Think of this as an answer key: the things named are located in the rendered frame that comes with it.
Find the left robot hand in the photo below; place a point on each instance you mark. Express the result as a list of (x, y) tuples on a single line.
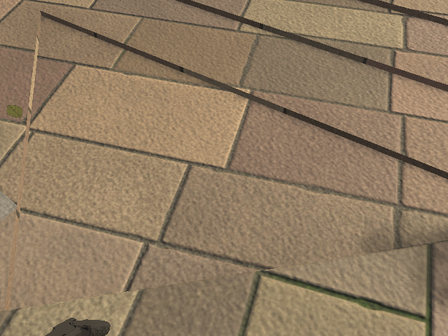
[(72, 327)]

